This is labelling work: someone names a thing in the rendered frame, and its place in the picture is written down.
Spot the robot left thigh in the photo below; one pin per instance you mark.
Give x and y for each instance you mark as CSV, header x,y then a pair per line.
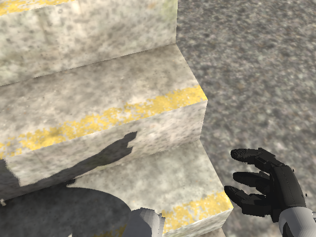
x,y
144,222

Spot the robot right forearm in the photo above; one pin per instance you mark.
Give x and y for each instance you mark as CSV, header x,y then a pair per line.
x,y
297,221

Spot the right robot hand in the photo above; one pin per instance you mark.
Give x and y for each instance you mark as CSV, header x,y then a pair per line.
x,y
280,190

